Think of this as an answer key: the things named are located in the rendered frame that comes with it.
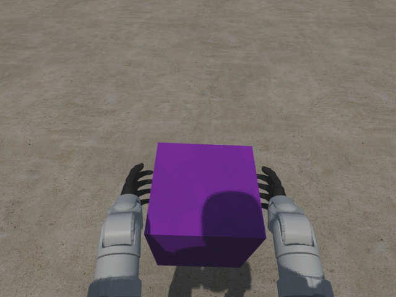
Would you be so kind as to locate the right robot forearm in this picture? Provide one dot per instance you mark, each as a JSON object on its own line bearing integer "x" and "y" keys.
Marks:
{"x": 296, "y": 250}

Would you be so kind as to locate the carton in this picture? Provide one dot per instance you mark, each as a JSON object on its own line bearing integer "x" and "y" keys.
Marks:
{"x": 204, "y": 208}

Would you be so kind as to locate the left robot forearm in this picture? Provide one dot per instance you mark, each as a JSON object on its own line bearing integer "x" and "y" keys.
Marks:
{"x": 118, "y": 253}

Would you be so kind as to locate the left robot hand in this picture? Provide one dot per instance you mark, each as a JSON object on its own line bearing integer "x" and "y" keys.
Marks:
{"x": 132, "y": 184}

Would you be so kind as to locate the right robot hand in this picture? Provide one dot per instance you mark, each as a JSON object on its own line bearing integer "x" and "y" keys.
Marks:
{"x": 274, "y": 188}

